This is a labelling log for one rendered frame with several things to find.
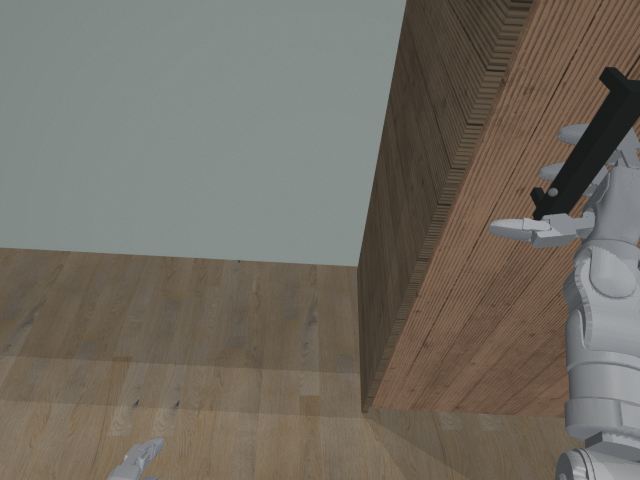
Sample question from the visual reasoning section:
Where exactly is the right robot forearm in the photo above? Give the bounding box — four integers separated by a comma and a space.
563, 238, 640, 463

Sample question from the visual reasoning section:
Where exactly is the robot right upper arm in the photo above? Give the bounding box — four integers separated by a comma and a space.
555, 448, 640, 480

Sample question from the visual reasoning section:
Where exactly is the robot right hand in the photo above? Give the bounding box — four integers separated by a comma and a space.
488, 123, 640, 248

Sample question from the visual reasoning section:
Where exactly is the robot left hand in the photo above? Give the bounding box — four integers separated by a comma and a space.
107, 437, 164, 480

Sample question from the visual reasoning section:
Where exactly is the handle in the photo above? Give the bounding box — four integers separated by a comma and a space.
530, 67, 640, 221

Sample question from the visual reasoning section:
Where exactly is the wardrobe door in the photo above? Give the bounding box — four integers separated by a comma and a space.
371, 0, 640, 418

